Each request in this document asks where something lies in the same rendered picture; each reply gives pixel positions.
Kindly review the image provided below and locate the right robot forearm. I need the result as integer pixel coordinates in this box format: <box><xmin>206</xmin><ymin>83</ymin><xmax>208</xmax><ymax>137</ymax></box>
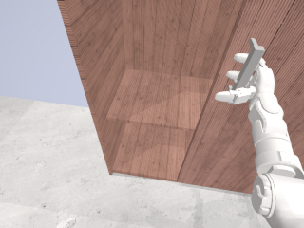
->
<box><xmin>248</xmin><ymin>92</ymin><xmax>304</xmax><ymax>180</ymax></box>

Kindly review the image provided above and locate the robot right upper arm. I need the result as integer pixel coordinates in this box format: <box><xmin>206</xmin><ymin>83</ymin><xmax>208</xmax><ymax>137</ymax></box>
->
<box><xmin>251</xmin><ymin>173</ymin><xmax>304</xmax><ymax>228</ymax></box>

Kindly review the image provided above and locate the robot left hand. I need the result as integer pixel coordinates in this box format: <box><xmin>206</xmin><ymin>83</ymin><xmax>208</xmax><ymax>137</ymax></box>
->
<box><xmin>56</xmin><ymin>218</ymin><xmax>76</xmax><ymax>228</ymax></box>

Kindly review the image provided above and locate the robot right hand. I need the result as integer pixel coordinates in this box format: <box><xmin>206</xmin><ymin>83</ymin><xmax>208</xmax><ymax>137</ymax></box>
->
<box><xmin>215</xmin><ymin>53</ymin><xmax>275</xmax><ymax>105</ymax></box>

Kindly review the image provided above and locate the wardrobe door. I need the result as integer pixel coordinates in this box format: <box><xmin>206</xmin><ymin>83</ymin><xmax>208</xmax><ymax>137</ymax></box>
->
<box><xmin>177</xmin><ymin>0</ymin><xmax>304</xmax><ymax>194</ymax></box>

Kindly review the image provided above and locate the handle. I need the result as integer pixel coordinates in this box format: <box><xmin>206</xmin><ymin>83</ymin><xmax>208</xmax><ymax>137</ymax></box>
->
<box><xmin>227</xmin><ymin>38</ymin><xmax>265</xmax><ymax>105</ymax></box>

